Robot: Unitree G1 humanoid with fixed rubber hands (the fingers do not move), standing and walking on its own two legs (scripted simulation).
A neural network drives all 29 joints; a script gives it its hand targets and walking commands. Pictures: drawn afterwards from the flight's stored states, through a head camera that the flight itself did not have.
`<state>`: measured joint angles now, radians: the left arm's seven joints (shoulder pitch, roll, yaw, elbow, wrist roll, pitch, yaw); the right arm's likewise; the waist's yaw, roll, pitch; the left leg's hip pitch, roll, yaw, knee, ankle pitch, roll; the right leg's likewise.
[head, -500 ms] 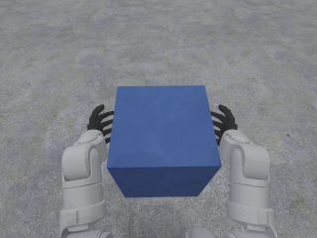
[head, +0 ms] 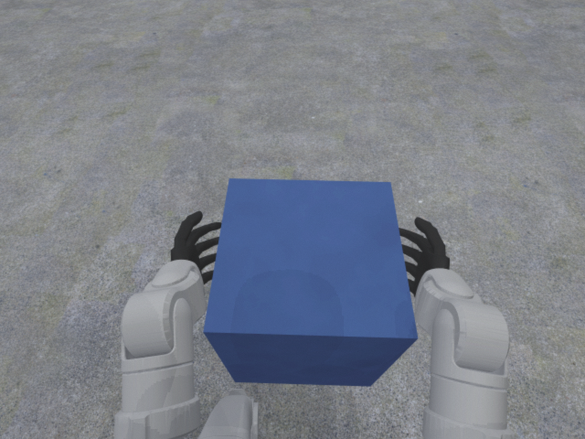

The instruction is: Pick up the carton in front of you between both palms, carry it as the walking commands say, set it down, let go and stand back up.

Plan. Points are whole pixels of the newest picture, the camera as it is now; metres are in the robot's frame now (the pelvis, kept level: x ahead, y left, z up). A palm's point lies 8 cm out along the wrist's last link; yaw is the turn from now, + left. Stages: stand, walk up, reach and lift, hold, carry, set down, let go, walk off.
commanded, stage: carry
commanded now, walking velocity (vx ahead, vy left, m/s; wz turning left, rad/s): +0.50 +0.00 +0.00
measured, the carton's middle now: (305, 291) +0.32 +0.01 +0.01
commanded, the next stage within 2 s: none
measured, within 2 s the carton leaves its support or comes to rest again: neither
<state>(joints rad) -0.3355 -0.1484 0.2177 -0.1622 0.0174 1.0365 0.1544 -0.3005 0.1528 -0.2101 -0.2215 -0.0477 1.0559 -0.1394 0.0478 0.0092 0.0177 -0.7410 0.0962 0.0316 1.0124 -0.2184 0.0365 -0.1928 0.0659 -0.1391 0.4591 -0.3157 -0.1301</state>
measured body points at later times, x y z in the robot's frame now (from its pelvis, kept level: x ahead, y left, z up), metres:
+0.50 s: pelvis +0.32 +0.05 +0.02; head +0.35 +0.07 +0.46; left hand +0.63 +0.18 +0.08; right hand +0.61 -0.12 +0.09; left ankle +0.32 +0.07 -0.74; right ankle +0.38 -0.12 -0.66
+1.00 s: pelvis +0.59 +0.01 +0.00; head +0.57 +0.00 +0.45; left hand +0.83 +0.17 +0.09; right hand +0.83 -0.14 +0.08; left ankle +0.57 +0.14 -0.72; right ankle +0.65 -0.05 -0.74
